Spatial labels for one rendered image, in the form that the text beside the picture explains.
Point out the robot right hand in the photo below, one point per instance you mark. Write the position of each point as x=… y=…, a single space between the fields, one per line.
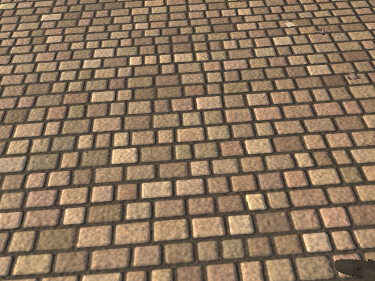
x=358 y=268

